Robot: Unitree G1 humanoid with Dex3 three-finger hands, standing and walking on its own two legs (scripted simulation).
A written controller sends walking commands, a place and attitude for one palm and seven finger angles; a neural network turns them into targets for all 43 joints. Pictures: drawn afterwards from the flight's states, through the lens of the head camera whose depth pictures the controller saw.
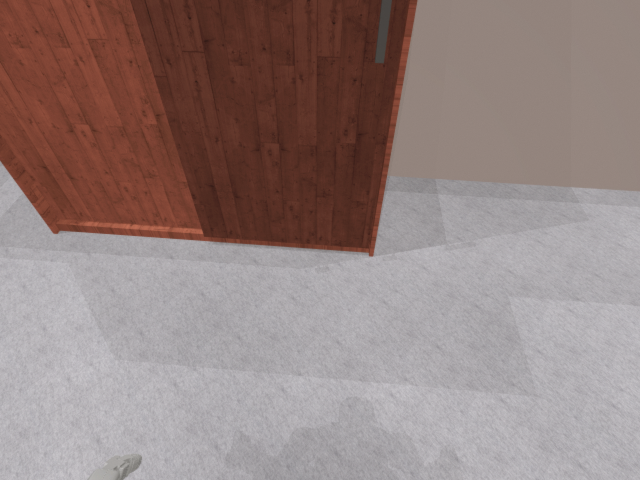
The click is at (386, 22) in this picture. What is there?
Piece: wardrobe's sliding door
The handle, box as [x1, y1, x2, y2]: [375, 0, 391, 62]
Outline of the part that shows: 391,0 381,1 375,62 383,62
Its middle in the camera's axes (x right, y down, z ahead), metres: +0.15 -0.55 +0.90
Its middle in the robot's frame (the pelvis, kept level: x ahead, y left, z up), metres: +1.07 -0.09 +0.18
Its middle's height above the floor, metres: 0.95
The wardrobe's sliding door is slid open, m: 0.00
